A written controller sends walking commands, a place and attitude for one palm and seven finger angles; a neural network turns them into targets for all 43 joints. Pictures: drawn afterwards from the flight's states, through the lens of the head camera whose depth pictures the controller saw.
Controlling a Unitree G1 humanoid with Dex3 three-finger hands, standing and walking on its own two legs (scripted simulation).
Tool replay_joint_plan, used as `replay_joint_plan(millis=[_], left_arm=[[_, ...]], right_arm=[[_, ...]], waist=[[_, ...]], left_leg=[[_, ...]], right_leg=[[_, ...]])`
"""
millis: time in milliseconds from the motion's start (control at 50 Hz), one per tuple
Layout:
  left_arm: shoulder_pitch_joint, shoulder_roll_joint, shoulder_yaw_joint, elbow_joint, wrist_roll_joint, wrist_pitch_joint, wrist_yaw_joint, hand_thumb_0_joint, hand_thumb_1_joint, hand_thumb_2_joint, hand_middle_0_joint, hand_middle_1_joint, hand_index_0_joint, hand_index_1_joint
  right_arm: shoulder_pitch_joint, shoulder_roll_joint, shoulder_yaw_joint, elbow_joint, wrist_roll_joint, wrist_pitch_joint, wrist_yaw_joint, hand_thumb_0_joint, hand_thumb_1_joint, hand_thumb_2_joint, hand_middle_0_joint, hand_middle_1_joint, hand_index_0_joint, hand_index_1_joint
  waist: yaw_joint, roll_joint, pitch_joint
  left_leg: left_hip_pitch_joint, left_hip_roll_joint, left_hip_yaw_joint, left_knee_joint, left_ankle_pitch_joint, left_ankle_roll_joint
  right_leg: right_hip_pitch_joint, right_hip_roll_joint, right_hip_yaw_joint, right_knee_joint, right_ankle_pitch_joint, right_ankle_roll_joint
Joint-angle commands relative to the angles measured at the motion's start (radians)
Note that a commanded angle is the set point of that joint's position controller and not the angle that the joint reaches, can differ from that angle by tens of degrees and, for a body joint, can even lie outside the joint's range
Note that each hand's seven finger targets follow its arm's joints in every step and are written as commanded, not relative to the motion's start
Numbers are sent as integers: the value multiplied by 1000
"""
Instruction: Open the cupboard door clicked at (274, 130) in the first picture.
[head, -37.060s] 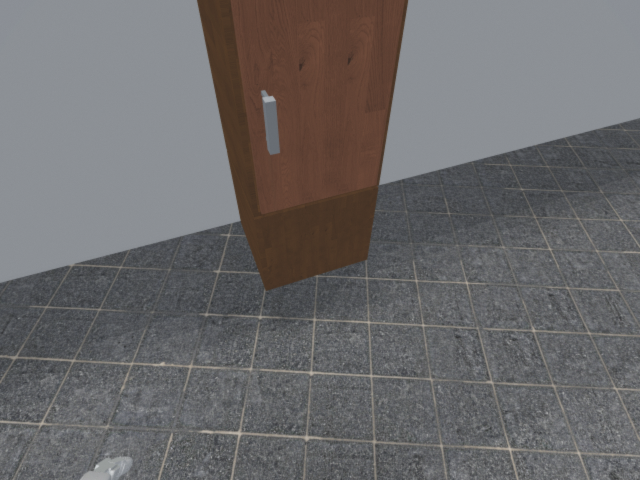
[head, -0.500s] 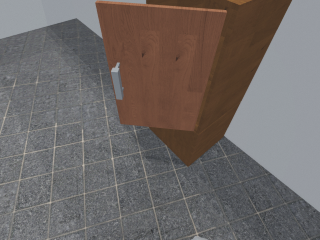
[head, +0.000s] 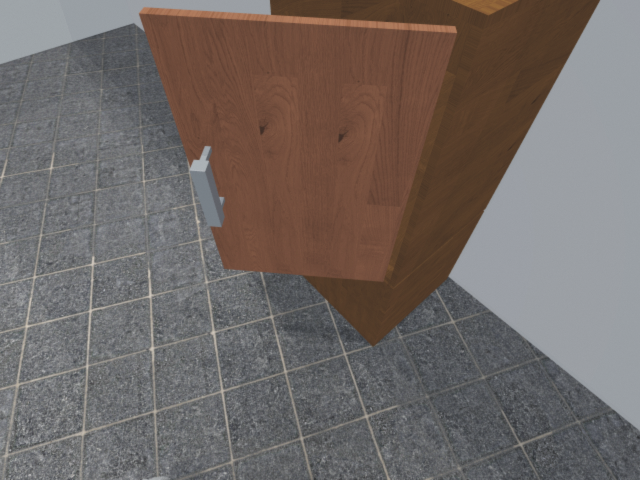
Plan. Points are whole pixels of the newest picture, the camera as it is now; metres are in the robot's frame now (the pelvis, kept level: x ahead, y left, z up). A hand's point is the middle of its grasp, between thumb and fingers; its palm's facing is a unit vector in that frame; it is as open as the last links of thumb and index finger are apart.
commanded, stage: come to a stop and stand still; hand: left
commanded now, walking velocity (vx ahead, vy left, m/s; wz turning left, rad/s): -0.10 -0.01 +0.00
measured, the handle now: (211, 187) +0.57 +0.22 -0.03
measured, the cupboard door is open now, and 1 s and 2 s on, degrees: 44 44 44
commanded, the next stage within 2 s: look again from close up in 1.68 s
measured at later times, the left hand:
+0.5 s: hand out of the picture +0.01 +0.20 -0.18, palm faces +0.02 -0.98 -0.22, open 7.4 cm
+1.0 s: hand out of the picture +0.04 +0.21 -0.15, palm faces -0.07 -0.95 -0.31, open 7.4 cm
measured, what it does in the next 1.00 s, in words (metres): steps on the spot: left foot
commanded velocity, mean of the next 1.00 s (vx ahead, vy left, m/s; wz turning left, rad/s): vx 0.00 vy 0.02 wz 0.00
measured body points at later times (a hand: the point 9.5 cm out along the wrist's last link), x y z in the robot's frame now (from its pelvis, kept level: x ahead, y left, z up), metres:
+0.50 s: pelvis -0.01 +0.02 -0.01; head +0.01 +0.02 +0.44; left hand +0.01 +0.25 -0.16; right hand +0.07 -0.22 -0.15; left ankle -0.03 +0.11 -0.74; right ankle -0.03 -0.12 -0.74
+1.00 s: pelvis -0.01 +0.00 +0.00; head +0.01 -0.03 +0.45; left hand +0.05 +0.26 -0.13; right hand +0.00 -0.26 -0.16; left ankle -0.03 +0.11 -0.74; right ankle -0.03 -0.12 -0.74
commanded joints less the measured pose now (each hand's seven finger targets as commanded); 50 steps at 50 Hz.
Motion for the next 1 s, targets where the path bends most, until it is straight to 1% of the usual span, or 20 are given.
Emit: replay_joint_plan(millis=[0,20,40,60,80,120,180,240,280,300,320,340,360,380,420,460,540,660,800,980], left_arm=[[112,67,18,-47,4,-27,-2,0,900,900,-200,-300,-200,-300],[149,95,21,-39,10,-36,1,0,900,900,-200,-300,-200,-300],[153,163,31,-40,19,-45,8,0,900,900,-200,-300,-200,-300],[155,200,31,-36,18,-48,9,0,900,900,-200,-300,-200,-300],[139,197,22,-38,17,-50,9,0,900,900,-200,-300,-200,-300],[88,156,22,-43,17,-46,17,0,900,900,-200,-300,-200,-300],[119,156,15,-32,17,-57,16,0,900,900,-200,-300,-200,-300],[131,175,17,-19,16,-57,12,0,900,900,-200,-300,-200,-300],[106,170,13,-10,6,-57,9,0,900,900,-200,-300,-200,-300],[106,147,6,-14,0,-54,4,0,900,900,-200,-300,-200,-300],[119,109,-3,-16,0,-49,0,0,900,900,-200,-300,-200,-300],[123,82,-11,-12,-2,-42,2,0,900,900,-200,-300,-200,-300],[210,66,-24,11,15,-82,49,0,900,900,-200,-300,-200,-300],[177,136,-17,-35,17,-79,44,0,900,900,-200,-300,-200,-300],[144,125,-26,-26,20,-63,29,0,900,900,-200,-300,-200,-300],[165,110,-33,-22,20,-58,24,0,900,900,-200,-300,-200,-300],[152,101,-38,-16,16,-57,13,0,900,900,-200,-300,-200,-300],[136,130,-35,-9,17,-58,4,0,900,900,-200,-300,-200,-300],[105,177,-32,5,11,-73,0,0,900,900,-200,-300,-200,-300],[62,205,-31,23,9,-78,-3,0,900,900,-200,-300,-200,-300]], right_arm=[[49,-226,-59,-37,12,1,-12,0,-900,-900,200,300,200,300],[43,-200,-60,-45,18,3,-9,0,-900,-900,200,300,200,300],[54,-161,-59,-63,28,6,-4,0,-900,-900,200,300,200,300],[27,-128,-47,-80,31,16,4,0,-900,-900,200,300,200,300],[13,-123,-48,-75,34,30,7,0,-900,-900,200,300,200,300],[-26,-103,-42,-72,27,38,9,0,-900,-900,200,300,200,300],[-47,-105,-30,-70,31,23,16,0,-900,-900,200,300,200,300],[-20,-101,-22,-54,32,9,21,0,-900,-900,200,300,200,300],[39,-104,-17,-28,29,-2,18,0,-900,-900,200,300,200,300],[46,-139,-21,-26,25,-13,16,0,-900,-900,200,300,200,300],[27,-174,-27,-36,21,-22,13,0,-900,-900,200,300,200,300],[-11,-210,-22,-46,16,-20,10,0,-900,-900,200,300,200,300],[-54,-212,-28,-118,29,-30,24,0,-900,-900,200,300,200,300],[-20,-156,-14,-143,14,-30,27,0,-900,-900,200,300,200,300],[10,-132,0,-142,10,-40,19,0,-900,-900,200,300,200,300],[26,-165,-2,-151,16,-44,15,0,-900,-900,200,300,200,300],[33,-173,0,-155,18,-51,11,0,-900,-900,200,300,200,300],[21,-197,-5,-126,15,-58,17,0,-900,-900,200,300,200,300],[26,-216,1,-72,17,-68,17,0,-900,-900,200,300,200,300],[13,-227,7,-14,17,-66,17,0,-900,-900,200,300,200,300]], waist=[[24,143,-199],[35,46,-215],[23,-140,-220],[41,-243,-181],[40,-200,-151],[22,-161,-96],[32,-189,-120],[29,-149,-154],[-3,-131,-159],[0,-62,-161],[17,56,-170],[34,116,-141],[31,145,-141],[22,203,-153],[22,297,-35],[23,194,-71],[25,14,-59],[26,-12,-30],[20,-33,-100],[18,-4,-96]], left_leg=[[166,206,-136,-3,831,99],[123,151,-95,69,659,54],[-35,55,-18,159,325,-11],[-139,-47,-10,302,-236,-45],[-136,-42,-87,419,-311,-40],[-185,-34,-109,484,-259,-39],[-193,-34,-80,336,-211,-55],[-92,-53,-40,87,-91,-59],[65,-45,-44,-117,108,-49],[146,17,-92,-147,232,-27],[144,123,-214,-146,330,21],[49,192,-252,-172,333,76],[79,135,-95,39,545,17],[24,72,-109,40,345,6],[-53,97,-167,-76,330,23],[-26,114,-186,-97,359,49],[-39,92,-182,-130,234,57],[-59,79,-181,-207,13,55],[30,63,-132,-159,160,43],[48,66,-114,-159,196,26]], right_leg=[[105,-1,-10,-245,267,6],[183,-43,47,-336,571,-4],[284,-209,235,-347,912,-60],[271,-363,333,-392,1104,-163],[194,-378,303,-420,1010,-211],[178,-300,257,-406,984,-204],[277,-260,197,-371,1079,-178],[296,-237,201,-341,977,-150],[208,-206,178,-311,799,-94],[130,-158,146,-288,623,-48],[82,-92,104,-280,398,-4],[122,-67,64,-299,222,18],[86,-99,68,-297,386,-4],[80,-124,149,-286,352,-44],[33,-75,95,-246,199,-44],[60,-33,51,-227,173,-23],[67,-45,77,-253,214,-21],[55,-59,101,-288,203,-21],[89,-89,136,-327,313,-27],[114,-101,146,-355,370,-35]])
